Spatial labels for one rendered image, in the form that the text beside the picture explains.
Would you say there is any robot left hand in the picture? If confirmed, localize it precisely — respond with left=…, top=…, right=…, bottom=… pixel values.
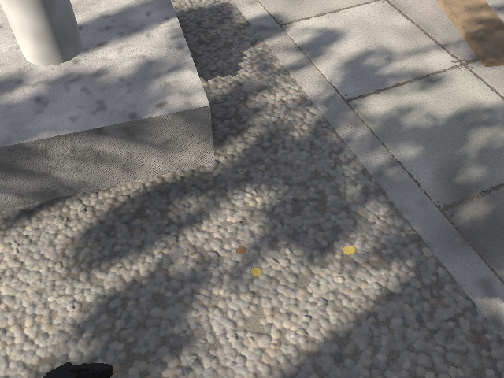
left=43, top=362, right=113, bottom=378

